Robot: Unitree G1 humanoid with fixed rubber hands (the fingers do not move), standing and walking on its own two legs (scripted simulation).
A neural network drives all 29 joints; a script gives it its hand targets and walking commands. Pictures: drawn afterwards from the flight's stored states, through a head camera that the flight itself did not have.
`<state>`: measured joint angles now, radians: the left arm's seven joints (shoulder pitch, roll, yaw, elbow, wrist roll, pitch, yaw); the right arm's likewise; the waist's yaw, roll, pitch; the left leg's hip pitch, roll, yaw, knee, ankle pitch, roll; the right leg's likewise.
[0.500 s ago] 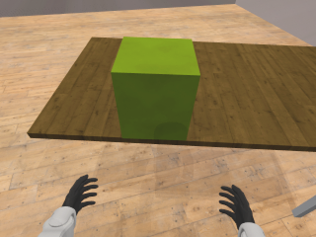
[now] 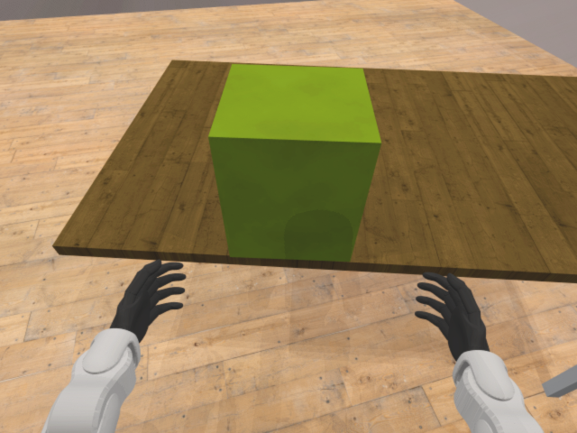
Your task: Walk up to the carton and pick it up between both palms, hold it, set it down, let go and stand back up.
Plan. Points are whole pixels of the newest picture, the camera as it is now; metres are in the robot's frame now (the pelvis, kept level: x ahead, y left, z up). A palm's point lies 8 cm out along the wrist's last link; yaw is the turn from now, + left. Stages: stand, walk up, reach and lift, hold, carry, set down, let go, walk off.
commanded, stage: reach and lift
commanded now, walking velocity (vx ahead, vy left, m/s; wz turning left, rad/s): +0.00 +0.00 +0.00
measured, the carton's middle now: (293, 166) +0.48 +0.04 +0.10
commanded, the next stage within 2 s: none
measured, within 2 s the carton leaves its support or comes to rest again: neither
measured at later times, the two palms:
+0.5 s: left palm (138, 262) +0.27 +0.23 +0.11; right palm (473, 277) +0.29 -0.20 +0.10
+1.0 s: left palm (130, 195) +0.33 +0.24 +0.17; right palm (469, 207) +0.35 -0.18 +0.17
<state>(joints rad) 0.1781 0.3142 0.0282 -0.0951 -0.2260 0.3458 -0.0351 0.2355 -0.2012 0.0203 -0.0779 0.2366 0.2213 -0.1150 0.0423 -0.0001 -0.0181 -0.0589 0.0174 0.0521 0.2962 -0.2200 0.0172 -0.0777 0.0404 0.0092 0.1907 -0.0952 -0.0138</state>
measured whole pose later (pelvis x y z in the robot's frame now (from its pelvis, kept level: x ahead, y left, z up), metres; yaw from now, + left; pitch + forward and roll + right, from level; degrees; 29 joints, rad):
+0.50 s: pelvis -0.02 +0.00 +0.00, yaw +1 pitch +0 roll -1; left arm -0.13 0.33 0.06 -0.09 -0.27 0.52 0.00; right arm -0.11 -0.26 -0.05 -0.01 0.31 0.37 -0.13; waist 0.02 -0.01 -0.02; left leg -0.11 0.01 0.04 0.31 -0.19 0.02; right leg -0.13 0.03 0.00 0.21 -0.08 -0.01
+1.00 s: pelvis -0.02 +0.00 +0.00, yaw +2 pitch +1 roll -1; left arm -0.54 0.40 0.10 0.21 -0.27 0.63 0.00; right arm -0.53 -0.29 -0.05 0.28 0.34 0.51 -0.15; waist -0.02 -0.04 -0.06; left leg -0.16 0.00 0.01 0.32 -0.18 0.02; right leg -0.17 0.02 -0.02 0.23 -0.08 -0.02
